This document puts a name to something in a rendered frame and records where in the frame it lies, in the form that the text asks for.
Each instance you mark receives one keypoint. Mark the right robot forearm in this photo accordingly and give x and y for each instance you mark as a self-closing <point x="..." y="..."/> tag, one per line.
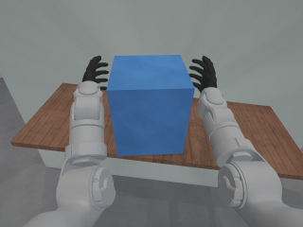
<point x="223" y="131"/>

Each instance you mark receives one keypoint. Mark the right robot upper arm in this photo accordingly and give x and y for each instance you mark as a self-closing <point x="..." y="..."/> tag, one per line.
<point x="254" y="190"/>

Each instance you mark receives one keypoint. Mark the left robot hand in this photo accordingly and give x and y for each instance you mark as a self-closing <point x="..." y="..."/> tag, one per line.
<point x="91" y="73"/>

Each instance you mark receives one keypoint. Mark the left robot upper arm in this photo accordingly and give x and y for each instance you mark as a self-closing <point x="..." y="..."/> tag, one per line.
<point x="82" y="195"/>

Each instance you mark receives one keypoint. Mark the carton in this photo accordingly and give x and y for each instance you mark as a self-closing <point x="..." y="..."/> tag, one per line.
<point x="150" y="99"/>

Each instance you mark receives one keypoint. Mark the table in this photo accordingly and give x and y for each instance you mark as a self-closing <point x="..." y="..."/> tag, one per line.
<point x="48" y="129"/>

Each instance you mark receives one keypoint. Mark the right robot hand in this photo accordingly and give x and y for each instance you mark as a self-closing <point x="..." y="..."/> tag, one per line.
<point x="208" y="78"/>

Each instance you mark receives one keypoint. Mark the left robot forearm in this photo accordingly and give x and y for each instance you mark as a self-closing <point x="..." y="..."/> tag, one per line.
<point x="86" y="129"/>

